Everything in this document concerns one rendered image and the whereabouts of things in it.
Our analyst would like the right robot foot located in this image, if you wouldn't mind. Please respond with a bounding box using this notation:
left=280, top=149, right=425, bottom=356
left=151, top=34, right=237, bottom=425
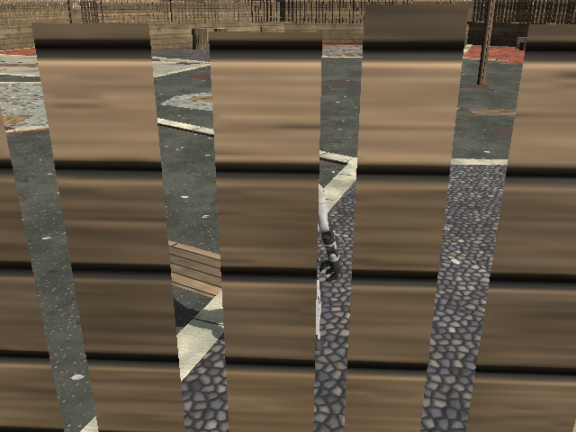
left=315, top=335, right=324, bottom=351

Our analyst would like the right robot hand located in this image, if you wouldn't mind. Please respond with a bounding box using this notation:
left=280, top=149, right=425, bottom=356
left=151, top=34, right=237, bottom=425
left=319, top=259, right=341, bottom=282

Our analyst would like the right robot shin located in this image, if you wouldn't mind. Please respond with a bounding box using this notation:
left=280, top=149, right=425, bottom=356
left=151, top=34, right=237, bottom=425
left=316, top=279, right=321, bottom=339

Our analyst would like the right robot forearm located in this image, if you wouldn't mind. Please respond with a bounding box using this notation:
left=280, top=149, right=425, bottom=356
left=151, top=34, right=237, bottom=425
left=321, top=219, right=339, bottom=262

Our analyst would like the right robot upper arm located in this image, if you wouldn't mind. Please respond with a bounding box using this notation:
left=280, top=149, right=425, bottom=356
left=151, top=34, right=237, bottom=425
left=318, top=184, right=330, bottom=233

